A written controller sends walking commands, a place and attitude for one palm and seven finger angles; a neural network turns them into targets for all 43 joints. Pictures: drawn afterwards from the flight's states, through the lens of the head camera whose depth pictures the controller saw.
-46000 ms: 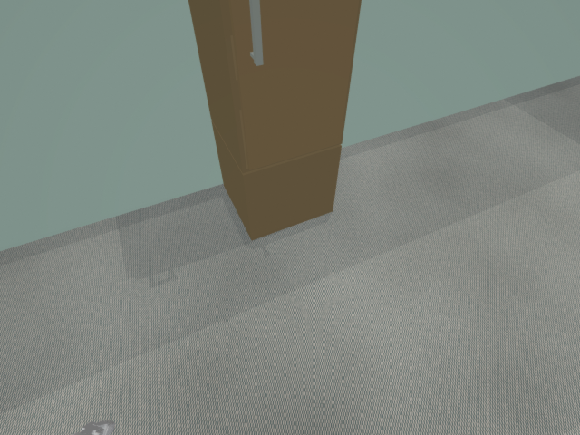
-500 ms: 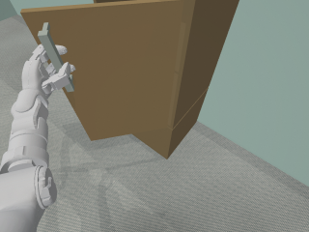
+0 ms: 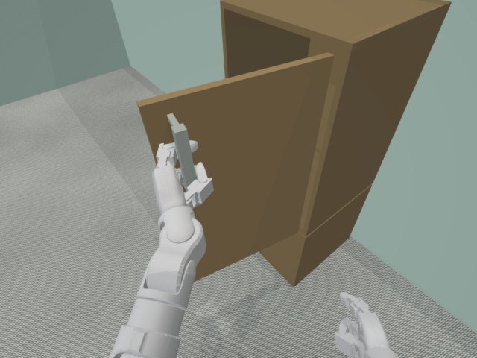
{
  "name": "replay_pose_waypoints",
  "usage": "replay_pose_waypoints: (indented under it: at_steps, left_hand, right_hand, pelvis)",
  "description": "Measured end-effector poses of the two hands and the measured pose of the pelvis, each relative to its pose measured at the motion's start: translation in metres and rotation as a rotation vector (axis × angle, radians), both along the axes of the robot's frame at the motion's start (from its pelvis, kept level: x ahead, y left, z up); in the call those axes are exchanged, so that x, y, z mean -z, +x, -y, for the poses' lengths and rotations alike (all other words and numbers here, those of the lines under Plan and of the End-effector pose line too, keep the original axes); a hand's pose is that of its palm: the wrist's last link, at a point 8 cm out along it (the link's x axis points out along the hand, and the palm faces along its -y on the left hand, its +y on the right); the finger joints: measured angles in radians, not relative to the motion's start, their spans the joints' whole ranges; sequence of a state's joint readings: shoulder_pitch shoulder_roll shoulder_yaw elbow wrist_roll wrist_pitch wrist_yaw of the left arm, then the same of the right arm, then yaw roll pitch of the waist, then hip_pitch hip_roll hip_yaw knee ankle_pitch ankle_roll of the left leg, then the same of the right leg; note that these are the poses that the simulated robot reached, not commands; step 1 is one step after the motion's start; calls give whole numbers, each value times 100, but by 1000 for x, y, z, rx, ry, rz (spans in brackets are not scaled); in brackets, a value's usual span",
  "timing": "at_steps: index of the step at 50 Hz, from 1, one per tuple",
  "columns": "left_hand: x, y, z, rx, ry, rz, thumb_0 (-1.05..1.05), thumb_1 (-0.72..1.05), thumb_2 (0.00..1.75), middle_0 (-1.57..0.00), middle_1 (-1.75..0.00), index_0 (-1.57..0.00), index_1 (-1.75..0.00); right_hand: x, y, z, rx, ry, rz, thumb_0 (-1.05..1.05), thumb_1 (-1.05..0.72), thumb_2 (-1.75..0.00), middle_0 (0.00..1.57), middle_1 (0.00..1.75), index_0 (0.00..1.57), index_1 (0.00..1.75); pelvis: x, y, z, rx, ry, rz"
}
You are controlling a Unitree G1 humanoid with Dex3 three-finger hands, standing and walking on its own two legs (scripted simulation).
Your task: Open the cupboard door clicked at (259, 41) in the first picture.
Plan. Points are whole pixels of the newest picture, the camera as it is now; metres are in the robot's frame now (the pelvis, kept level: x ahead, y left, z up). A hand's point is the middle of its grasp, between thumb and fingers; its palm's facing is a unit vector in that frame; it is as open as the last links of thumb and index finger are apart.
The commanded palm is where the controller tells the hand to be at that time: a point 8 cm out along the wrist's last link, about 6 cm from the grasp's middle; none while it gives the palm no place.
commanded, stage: pull the door open along its arc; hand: left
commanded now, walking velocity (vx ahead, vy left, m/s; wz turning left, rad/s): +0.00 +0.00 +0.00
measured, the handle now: (184, 163) +0.40 +0.13 +0.14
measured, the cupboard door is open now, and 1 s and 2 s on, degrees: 78 88 92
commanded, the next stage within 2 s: open thumb and fingers to let go in 0.18 s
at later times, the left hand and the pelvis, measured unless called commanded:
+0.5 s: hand (224, 203) +0.31 +0.05 +0.14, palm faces +0.36 -0.93 -0.01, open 6.9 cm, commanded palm +0.26 +0.09 +0.13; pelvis -0.02 -0.01 +0.00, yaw +0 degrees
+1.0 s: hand (223, 200) +0.32 +0.05 +0.14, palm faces +0.31 -0.95 -0.03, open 14.6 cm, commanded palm +0.27 +0.08 +0.13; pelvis -0.02 +0.02 +0.00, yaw +0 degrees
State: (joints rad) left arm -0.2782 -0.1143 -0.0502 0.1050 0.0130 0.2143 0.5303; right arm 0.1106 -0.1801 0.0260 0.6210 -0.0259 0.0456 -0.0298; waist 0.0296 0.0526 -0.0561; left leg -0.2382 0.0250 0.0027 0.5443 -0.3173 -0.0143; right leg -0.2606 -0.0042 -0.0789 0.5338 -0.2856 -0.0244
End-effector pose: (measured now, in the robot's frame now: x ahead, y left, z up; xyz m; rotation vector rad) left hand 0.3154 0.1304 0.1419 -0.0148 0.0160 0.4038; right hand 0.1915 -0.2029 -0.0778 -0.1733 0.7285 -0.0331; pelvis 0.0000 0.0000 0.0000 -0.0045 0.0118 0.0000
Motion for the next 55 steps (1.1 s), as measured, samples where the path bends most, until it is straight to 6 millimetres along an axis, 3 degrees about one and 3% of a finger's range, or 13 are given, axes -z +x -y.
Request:
replay_pose_waypoints:
  at_steps: [13,22,31,41,47,55]
  left_hand:
    - [0,-48,45,116,36,11,1,69,78,-31,-132,-30,-133]
    - [-3,-43,41,49,31,-13,1,62,78,-36,-132,-36,-133]
    - [-3,-50,29,43,17,16,1,25,62,-36,-128,-35,-128]
    - [-4,-39,26,50,27,4,0,-30,39,-31,-119,-30,-120]
    - [-2,-35,30,76,35,-3,-1,-44,33,-27,-101,-26,-102]
    - [-1,-35,35,92,38,-5,-1,-49,31,-27,-71,-26,-74]
  right_hand:
    - [12,-24,5,5,44,-71,2,-91,-90,20,30,20,30]
    - [15,-37,10,14,18,-106,2,-91,-90,20,30,20,30]
    - [10,-41,7,17,-1,-91,2,-91,-90,20,30,20,30]
    - [8,-42,-9,12,-4,-91,2,-91,-90,20,30,20,30]
    - [12,-46,-21,7,18,-109,2,-91,-90,20,30,20,30]
    - [18,-48,-26,-4,36,-138,2,-91,-90,20,30,20,30]
  pelvis:
    - [-2,-7,8,-3,1,59]
    - [-3,-17,9,-2,0,71]
    - [-4,-23,3,-4,-2,78]
    - [-4,-26,-9,-5,-2,75]
    - [-3,-25,-15,2,-1,69]
    - [-1,-24,-17,6,-2,64]
